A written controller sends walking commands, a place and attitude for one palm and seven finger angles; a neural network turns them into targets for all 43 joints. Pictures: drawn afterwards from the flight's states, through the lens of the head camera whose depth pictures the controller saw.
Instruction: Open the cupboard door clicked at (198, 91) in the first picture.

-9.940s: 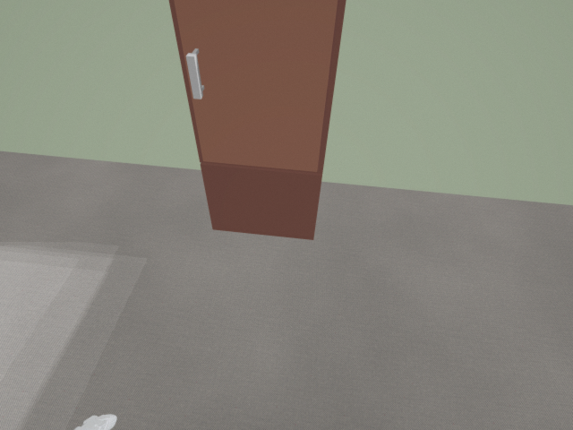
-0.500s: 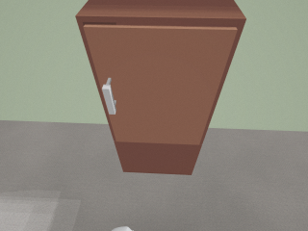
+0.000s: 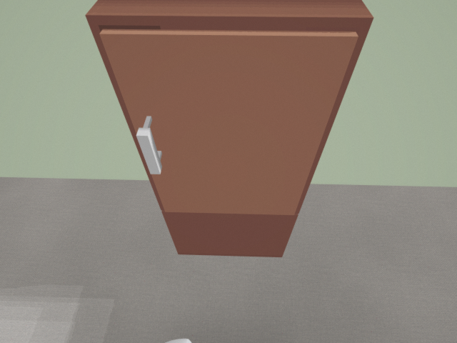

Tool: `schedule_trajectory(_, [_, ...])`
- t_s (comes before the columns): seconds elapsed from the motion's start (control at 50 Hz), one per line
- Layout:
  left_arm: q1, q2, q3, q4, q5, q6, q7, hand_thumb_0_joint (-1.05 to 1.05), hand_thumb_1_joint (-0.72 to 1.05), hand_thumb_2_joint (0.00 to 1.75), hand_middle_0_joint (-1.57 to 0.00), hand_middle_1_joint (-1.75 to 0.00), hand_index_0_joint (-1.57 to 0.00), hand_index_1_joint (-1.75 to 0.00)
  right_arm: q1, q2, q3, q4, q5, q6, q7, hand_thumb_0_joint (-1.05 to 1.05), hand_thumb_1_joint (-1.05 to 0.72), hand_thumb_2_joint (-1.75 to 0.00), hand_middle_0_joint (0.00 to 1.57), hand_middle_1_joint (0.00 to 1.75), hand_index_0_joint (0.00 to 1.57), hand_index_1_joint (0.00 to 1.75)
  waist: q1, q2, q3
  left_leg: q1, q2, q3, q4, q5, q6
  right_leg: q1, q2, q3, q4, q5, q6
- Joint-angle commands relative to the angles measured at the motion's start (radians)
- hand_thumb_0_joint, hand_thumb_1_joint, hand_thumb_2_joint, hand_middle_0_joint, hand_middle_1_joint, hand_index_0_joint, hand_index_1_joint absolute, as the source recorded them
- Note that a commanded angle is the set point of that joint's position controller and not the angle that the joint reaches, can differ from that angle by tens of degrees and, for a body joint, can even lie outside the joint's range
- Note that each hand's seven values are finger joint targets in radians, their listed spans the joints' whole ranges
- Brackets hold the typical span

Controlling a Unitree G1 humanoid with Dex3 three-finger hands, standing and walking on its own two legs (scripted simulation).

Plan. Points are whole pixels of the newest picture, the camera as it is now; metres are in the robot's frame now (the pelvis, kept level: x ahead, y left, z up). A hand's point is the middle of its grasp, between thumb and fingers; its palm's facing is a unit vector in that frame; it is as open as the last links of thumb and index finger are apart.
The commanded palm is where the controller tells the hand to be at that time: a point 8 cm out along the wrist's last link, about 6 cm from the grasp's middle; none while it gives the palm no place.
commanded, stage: come to a stop and stand still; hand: left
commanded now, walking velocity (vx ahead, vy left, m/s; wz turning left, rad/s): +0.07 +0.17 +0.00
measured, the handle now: (152, 145) +0.50 +0.22 +0.01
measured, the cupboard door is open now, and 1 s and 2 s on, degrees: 0 0 0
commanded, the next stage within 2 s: look again from close up in 1.46 s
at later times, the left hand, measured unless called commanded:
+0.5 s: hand out of the picture -0.04 +0.20 -0.17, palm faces +0.14 -0.97 -0.20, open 7.4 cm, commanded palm none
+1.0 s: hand out of the picture +0.06 +0.18 -0.17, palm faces +0.07 -0.98 -0.21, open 7.3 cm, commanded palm none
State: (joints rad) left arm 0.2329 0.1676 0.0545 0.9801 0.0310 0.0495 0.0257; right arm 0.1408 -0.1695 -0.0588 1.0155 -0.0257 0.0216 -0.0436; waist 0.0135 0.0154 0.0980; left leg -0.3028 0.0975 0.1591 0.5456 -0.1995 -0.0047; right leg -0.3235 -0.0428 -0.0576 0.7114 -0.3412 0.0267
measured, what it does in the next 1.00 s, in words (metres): steps on the spot: right foot, then left foot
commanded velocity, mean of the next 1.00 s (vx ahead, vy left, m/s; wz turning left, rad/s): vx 0.05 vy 0.00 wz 0.00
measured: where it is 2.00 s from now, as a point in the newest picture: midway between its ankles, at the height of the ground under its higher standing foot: outside the picture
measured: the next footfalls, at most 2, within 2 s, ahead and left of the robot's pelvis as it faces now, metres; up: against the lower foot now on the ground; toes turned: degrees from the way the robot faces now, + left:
right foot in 0.02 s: +0.06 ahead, -0.13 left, +0.00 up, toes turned -4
left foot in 0.48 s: +0.01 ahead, +0.12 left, +0.00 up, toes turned +9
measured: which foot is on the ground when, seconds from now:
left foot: down 0.00-0.02, up 0.04-0.46, down 0.48-1.00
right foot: up 0.00-0.00, down 0.02-0.48, up 0.50-0.86, down 0.88-1.00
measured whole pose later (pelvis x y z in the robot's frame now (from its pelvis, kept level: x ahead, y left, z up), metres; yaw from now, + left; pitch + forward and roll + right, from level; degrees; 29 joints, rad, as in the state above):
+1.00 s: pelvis +0.00 +0.00 +0.00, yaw +4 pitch +0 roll -1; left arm 0.16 0.14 0.04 1.05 0.02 -0.01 0.04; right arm 0.34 -0.12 -0.03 1.14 -0.01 0.02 -0.05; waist -0.04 0.03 0.07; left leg -0.23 0.07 0.05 0.69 -0.49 -0.03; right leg -0.23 0.00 -0.13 0.51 -0.29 -0.04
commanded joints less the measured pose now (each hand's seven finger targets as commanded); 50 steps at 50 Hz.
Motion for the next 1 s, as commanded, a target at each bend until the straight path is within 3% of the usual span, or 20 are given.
schedule_trajectory(0.0, [0.134,0.162,0.018,-0.027,0.012,-0.040,0.013,0.00,0.90,0.90,-0.20,-0.30,-0.20,-0.30,0.073,-0.020,-0.018,-0.067,0.016,0.019,0.022,0.00,-0.90,-0.90,0.20,0.30,0.20,0.30,-0.001,-0.322,-0.087,-0.154,-0.061,-0.038,0.198,-0.310,-0.022,0.116,-0.277,0.318,-0.436,0.265,-0.089])
schedule_trajectory(0.02, [0.103,0.175,0.014,-0.046,0.001,-0.041,0.014,0.00,0.90,0.90,-0.20,-0.30,-0.20,-0.30,0.046,-0.048,-0.021,-0.074,0.013,0.034,0.024,0.00,-0.90,-0.90,0.20,0.30,0.20,0.30,0.021,-0.267,-0.079,-0.100,-0.049,-0.134,0.311,-0.349,-0.013,-0.003,-0.336,0.342,-0.490,0.133,-0.166])
schedule_trajectory(0.04, [0.056,0.171,0.012,-0.063,0.003,-0.039,0.016,0.00,0.90,0.90,-0.20,-0.30,-0.20,-0.30,0.042,-0.039,-0.021,-0.071,0.009,0.041,0.033,0.00,-0.90,-0.90,0.20,0.30,0.20,0.30,-0.001,-0.147,-0.034,-0.094,-0.043,-0.158,0.367,-0.302,-0.012,-0.072,-0.327,0.310,-0.524,-0.012,-0.182])
schedule_trajectory(0.1, [-0.002,0.150,0.013,-0.066,-0.008,-0.055,0.017,0.00,0.90,0.90,-0.20,-0.30,-0.20,-0.30,0.087,-0.081,-0.026,-0.025,0.002,0.041,0.041,0.00,-0.90,-0.90,0.20,0.30,0.20,0.30,-0.019,-0.198,-0.003,-0.166,-0.041,-0.180,0.470,-0.170,-0.022,-0.007,-0.260,0.273,-0.517,-0.008,-0.131])
schedule_trajectory(0.2, [0.055,0.172,0.037,-0.059,-0.007,-0.058,0.020,0.00,0.90,0.90,-0.20,-0.30,-0.20,-0.30,0.110,-0.089,-0.026,-0.022,-0.001,0.032,0.048,0.00,-0.90,-0.90,0.20,0.30,0.20,0.30,0.022,-0.124,-0.045,-0.209,-0.047,-0.165,0.448,-0.139,-0.046,0.147,-0.284,0.252,-0.492,0.050,-0.165])
schedule_trajectory(0.32, [0.081,0.185,0.048,-0.036,0.003,-0.051,0.014,0.00,0.90,0.90,-0.20,-0.30,-0.20,-0.30,0.125,-0.064,-0.013,-0.033,0.002,0.021,0.050,0.00,-0.90,-0.90,0.20,0.30,0.20,0.30,0.044,-0.180,-0.073,-0.114,-0.053,-0.123,0.205,-0.224,-0.037,0.173,-0.285,0.259,-0.520,-0.042,-0.176])
schedule_trajectory(0.42, [0.009,0.166,0.041,-0.021,-0.007,-0.035,0.004,0.00,0.90,0.90,-0.20,-0.30,-0.20,-0.30,0.320,-0.033,0.001,0.033,0.006,-0.002,0.038,0.00,-0.90,-0.90,0.20,0.30,0.20,0.30,-0.042,-0.161,-0.111,0.247,-0.094,-0.064,-0.157,-0.096,-0.010,-0.035,-0.171,0.144,-0.443,-0.167,-0.083])
schedule_trajectory(0.44, [0.011,0.123,0.029,-0.027,-0.011,-0.031,0.000,0.00,0.90,0.90,-0.20,-0.30,-0.20,-0.30,0.347,-0.067,-0.003,0.036,0.002,-0.011,0.031,0.00,-0.90,-0.90,0.20,0.30,0.20,0.30,-0.050,-0.003,-0.114,0.285,-0.013,-0.163,-0.252,-0.170,0.013,-0.104,-0.106,0.085,-0.313,-0.187,-0.048])
schedule_trajectory(0.46, [0.009,0.060,0.015,-0.040,-0.016,-0.029,-0.005,0.00,0.90,0.90,-0.20,-0.30,-0.20,-0.30,0.337,-0.134,-0.014,0.026,-0.008,-0.017,0.025,0.00,-0.90,-0.90,0.20,0.30,0.20,0.30,-0.053,0.235,-0.045,0.190,0.166,-0.410,-0.395,-0.411,0.075,-0.188,-0.010,-0.029,-0.117,-0.163,-0.009])
schedule_trajectory(0.48, [-0.023,0.047,0.009,-0.047,-0.011,-0.030,-0.008,0.00,0.90,0.90,-0.20,-0.30,-0.20,-0.30,0.280,-0.171,-0.015,-0.001,-0.009,-0.014,0.019,0.00,-0.90,-0.90,0.20,0.30,0.20,0.30,-0.050,0.269,0.041,0.035,0.259,-0.515,-0.493,-0.538,0.135,-0.203,0.003,-0.028,0.014,-0.140,-0.008])
schedule_trajectory(0.5, [-0.030,0.055,0.012,-0.041,-0.007,-0.033,-0.016,0.00,0.90,0.90,-0.20,-0.30,-0.20,-0.30,0.214,-0.161,-0.008,-0.015,-0.012,-0.018,0.018,0.00,-0.90,-0.90,0.20,0.30,0.20,0.30,-0.029,0.189,0.076,-0.064,0.264,-0.508,-0.515,-0.544,0.162,-0.158,-0.029,0.024,0.094,-0.082,-0.015])
schedule_trajectory(0.56, [0.039,0.038,0.005,0.022,0.002,-0.037,-0.031,0.00,0.90,0.90,-0.20,-0.30,-0.20,-0.30,0.189,-0.101,0.012,0.008,-0.005,-0.042,0.006,0.00,-0.90,-0.90,0.20,0.30,0.20,0.30,-0.007,0.102,0.041,0.054,0.167,-0.347,-0.438,-0.245,0.120,-0.183,-0.021,0.036,0.197,0.016,-0.011])
schedule_trajectory(0.66, [-0.007,0.037,-0.006,0.028,-0.007,-0.039,-0.027,0.00,0.90,0.90,-0.20,-0.30,-0.20,-0.30,0.330,-0.093,0.014,0.070,-0.006,-0.054,-0.019,0.00,-0.90,-0.90,0.20,0.30,0.20,0.30,-0.056,0.094,-0.028,0.311,0.187,-0.273,-0.273,0.528,0.123,-0.223,-0.014,0.022,0.115,-0.006,0.010])
schedule_trajectory(0.74, [-0.042,0.036,-0.003,0.010,-0.014,-0.025,-0.022,0.00,0.90,0.90,-0.20,-0.30,-0.20,-0.30,0.326,-0.107,0.002,0.083,-0.008,-0.038,-0.028,0.00,-0.90,-0.90,0.20,0.30,0.20,0.30,-0.064,0.130,-0.031,0.271,0.211,-0.260,-0.203,0.665,0.138,-0.132,-0.012,0.012,0.014,-0.050,-0.001])
schedule_trajectory(0.8, [0.004,0.027,0.003,0.026,-0.018,-0.030,-0.019,0.00,0.90,0.90,-0.20,-0.30,-0.20,-0.30,0.284,-0.102,-0.003,0.087,-0.004,-0.033,-0.026,0.00,-0.90,-0.90,0.20,0.30,0.20,0.30,-0.036,0.152,-0.055,0.197,0.171,-0.239,-0.155,0.568,0.108,0.028,0.006,-0.012,-0.155,0.051,-0.012])
schedule_trajectory(0.84, [0.076,0.057,0.007,0.053,-0.016,-0.045,-0.012,0.00,0.90,0.90,-0.20,-0.30,-0.20,-0.30,0.289,-0.075,-0.002,0.091,0.008,-0.036,-0.019,0.00,-0.90,-0.90,0.20,0.30,0.20,0.30,-0.005,0.054,-0.102,0.099,0.104,-0.204,-0.062,0.393,0.051,0.235,-0.025,0.021,-0.325,0.306,-0.023])
schedule_trajectory(0.88, [0.128,0.129,0.012,0.084,-0.017,-0.058,0.005,0.00,0.90,0.90,-0.20,-0.30,-0.20,-0.30,0.281,0.009,0.018,0.078,0.020,-0.030,-0.009,0.00,-0.90,-0.90,0.20,0.30,0.20,0.30,0.001,-0.184,-0.152,-0.084,-0.024,-0.081,0.043,-0.180,-0.023,0.395,-0.265,0.199,-0.305,0.692,-0.126])
schedule_trajectory(0.9, [0.123,0.129,0.004,0.084,-0.018,-0.059,0.007,0.00,0.90,0.90,-0.20,-0.30,-0.20,-0.30,0.264,0.015,0.018,0.074,0.019,-0.021,-0.012,0.00,-0.90,-0.90,0.20,0.30,0.20,0.30,0.005,-0.176,-0.145,-0.058,-0.030,-0.097,0.125,-0.320,-0.024,0.333,-0.301,0.203,-0.341,0.675,-0.176])
schedule_trajectory(0.94, [0.069,0.090,0.001,0.081,-0.013,-0.062,0.017,0.00,0.90,0.90,-0.20,-0.30,-0.20,-0.30,0.247,0.021,0.018,0.083,0.014,-0.007,-0.009,0.00,-0.90,-0.90,0.20,0.30,0.20,0.30,-0.008,-0.231,-0.113,-0.057,-0.007,-0.129,0.223,-0.339,-0.021,0.279,-0.251,0.179,-0.361,0.700,-0.201])
schedule_trajectory(0.98, [0.022,0.079,-0.004,0.073,-0.014,-0.062,0.019,0.00,0.90,0.90,-0.20,-0.30,-0.20,-0.30,0.245,0.026,0.023,0.099,0.015,-0.008,-0.006,0.00,-0.90,-0.90,0.20,0.30,0.20,0.30,-0.021,-0.151,-0.080,-0.044,0.001,-0.122,0.188,-0.296,-0.027,0.245,-0.233,0.129,-0.344,0.696,-0.202])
